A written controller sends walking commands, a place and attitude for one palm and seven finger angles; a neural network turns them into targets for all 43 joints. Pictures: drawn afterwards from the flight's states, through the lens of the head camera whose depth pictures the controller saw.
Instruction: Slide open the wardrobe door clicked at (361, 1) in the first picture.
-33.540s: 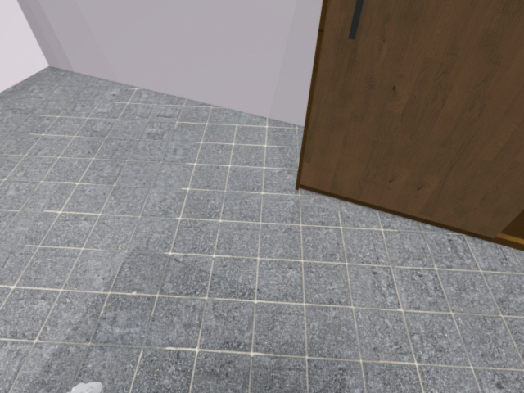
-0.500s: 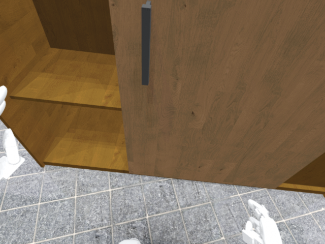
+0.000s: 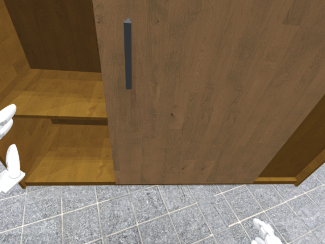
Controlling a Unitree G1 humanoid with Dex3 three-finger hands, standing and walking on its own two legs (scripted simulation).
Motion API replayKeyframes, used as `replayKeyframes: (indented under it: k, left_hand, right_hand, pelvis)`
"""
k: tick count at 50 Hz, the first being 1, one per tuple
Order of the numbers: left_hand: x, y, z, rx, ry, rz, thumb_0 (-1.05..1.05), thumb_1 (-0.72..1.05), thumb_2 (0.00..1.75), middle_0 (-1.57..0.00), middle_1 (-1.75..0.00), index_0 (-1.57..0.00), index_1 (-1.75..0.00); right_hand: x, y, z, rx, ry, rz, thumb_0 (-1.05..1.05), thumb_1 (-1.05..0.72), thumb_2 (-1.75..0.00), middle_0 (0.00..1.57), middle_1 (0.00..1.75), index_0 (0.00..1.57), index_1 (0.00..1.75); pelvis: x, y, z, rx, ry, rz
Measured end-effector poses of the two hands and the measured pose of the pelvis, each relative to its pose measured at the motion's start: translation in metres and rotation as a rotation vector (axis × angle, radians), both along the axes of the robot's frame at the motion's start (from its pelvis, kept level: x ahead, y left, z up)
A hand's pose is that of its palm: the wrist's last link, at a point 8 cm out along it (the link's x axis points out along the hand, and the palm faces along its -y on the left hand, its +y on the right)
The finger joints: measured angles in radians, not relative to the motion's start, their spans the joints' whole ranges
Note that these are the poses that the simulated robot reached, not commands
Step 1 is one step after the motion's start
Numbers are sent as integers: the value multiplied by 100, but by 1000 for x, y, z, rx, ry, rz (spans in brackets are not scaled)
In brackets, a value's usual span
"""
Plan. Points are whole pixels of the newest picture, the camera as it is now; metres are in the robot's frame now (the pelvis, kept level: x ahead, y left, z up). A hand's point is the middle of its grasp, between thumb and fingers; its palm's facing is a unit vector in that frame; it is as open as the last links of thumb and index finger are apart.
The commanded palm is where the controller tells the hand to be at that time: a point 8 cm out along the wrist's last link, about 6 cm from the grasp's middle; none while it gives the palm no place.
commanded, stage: stop stepping back and stand still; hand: left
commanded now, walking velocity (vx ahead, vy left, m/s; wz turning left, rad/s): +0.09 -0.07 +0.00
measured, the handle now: (128, 56) +0.64 +0.16 +0.18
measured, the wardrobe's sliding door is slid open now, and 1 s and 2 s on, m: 0.56 0.56 0.56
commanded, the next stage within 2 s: let the arm hang, fingers relaxed in 1.12 s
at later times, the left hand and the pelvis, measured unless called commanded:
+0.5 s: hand out of the picture +0.17 +0.32 +0.16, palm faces +0.47 -0.82 -0.33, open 7.4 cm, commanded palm +0.10 +0.34 +0.19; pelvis -0.04 +0.04 +0.00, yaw -1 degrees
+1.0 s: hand (31, 162) +0.22 +0.26 +0.16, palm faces +0.35 -0.81 -0.46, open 7.4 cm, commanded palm +0.15 +0.31 +0.19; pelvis +0.00 +0.01 +0.01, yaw -2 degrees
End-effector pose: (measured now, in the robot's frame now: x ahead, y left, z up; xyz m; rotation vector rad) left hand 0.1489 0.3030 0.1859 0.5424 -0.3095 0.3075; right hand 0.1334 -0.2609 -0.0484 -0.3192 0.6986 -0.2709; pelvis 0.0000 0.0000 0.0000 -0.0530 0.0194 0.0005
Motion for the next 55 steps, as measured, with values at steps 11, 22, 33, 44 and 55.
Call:
replayKeyframes:
  k: [11,22,33,44,55]
  left_hand:
    - [-19,13,-3,-83,48,56,2,89,90,-20,-30,-20,-30]
    - [-29,46,-15,-110,-26,114,1,88,90,-21,-31,-21,-30]
    - [-16,25,10,-5,59,54,2,89,90,-21,-30,-21,-30]
    - [19,14,-16,-79,130,105,1,89,90,-21,-30,-21,-30]
    - [27,-1,5,13,82,44,1,88,90,-21,-31,-21,-30]
  right_hand:
    - [-44,36,8,42,4,55,2,-90,-89,20,30,20,30]
    - [-45,57,-20,53,22,51,1,-90,-89,20,30,21,30]
    - [-41,81,-12,149,36,91,1,-90,-89,20,30,20,30]
    - [-1,36,-23,109,43,45,1,-90,-89,20,30,20,30]
    - [23,18,-9,93,-29,23,1,-90,-89,20,30,20,30]
  pelvis:
    - [-33,15,17,27,-16,-18]
    - [-43,38,-4,16,-49,-20]
    - [-28,32,16,41,-24,-25]
    - [-5,19,8,47,-10,-34]
    - [2,11,8,52,2,-33]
